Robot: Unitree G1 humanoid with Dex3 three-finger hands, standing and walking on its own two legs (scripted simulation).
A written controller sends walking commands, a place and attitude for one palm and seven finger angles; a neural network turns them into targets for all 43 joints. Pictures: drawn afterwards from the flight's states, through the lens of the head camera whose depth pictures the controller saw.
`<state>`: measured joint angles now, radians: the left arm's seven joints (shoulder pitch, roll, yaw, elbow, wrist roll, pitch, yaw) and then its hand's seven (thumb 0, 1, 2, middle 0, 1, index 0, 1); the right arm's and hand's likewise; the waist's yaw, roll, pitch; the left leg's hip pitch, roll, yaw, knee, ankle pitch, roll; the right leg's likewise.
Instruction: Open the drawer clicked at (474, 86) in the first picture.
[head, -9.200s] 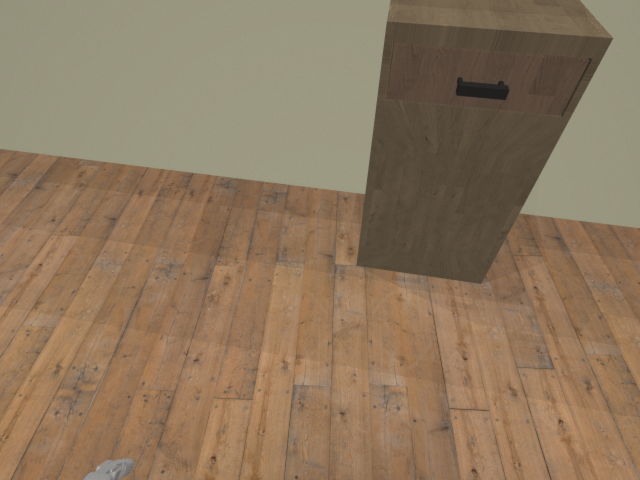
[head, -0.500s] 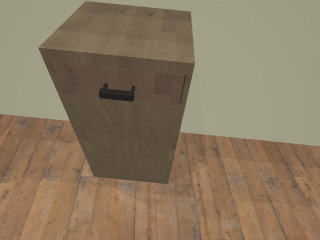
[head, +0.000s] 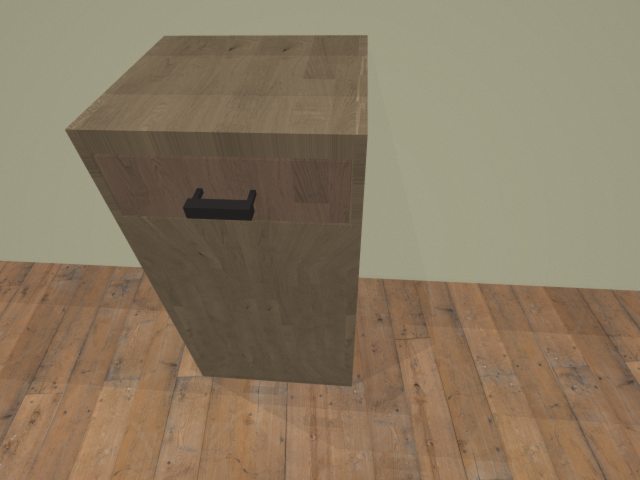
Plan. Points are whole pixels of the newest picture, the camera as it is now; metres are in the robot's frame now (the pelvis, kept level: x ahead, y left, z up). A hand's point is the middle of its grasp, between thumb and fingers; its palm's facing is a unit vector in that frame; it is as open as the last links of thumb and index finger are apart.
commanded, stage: look again from close up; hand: left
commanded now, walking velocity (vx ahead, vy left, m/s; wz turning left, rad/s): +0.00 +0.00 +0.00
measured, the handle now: (222, 201) +0.55 +0.21 +0.04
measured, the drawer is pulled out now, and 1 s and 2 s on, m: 0.00 0.00 0.00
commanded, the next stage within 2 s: come to a stop and stand still in 0.04 s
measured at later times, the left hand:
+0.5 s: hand out of the picture -0.07 +0.16 -0.17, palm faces +0.07 -0.99 -0.15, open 7.4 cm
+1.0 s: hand out of the picture +0.03 +0.21 -0.17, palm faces +0.01 -0.97 -0.22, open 7.3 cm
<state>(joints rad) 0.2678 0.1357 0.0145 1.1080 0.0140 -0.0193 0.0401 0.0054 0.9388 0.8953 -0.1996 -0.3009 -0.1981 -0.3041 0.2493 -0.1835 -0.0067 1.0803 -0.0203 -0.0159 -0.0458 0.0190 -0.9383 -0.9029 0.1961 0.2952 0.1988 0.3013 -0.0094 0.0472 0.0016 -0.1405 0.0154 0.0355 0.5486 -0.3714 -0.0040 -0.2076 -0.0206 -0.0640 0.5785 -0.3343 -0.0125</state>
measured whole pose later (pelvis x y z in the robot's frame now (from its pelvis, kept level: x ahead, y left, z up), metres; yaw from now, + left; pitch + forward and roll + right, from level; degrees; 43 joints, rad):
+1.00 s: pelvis +0.01 +0.04 +0.00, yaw -1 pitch -1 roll +0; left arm 0.27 0.14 0.01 1.09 0.01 -0.01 0.04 0.01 0.92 0.90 -0.20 -0.30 -0.20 -0.30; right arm 0.33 -0.14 0.02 1.10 -0.02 -0.03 -0.04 0.02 -0.93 -0.90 0.20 0.30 0.20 0.30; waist -0.01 0.04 0.02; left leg -0.13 -0.04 0.08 0.51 -0.37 0.06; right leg -0.20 -0.07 -0.02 0.55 -0.33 0.04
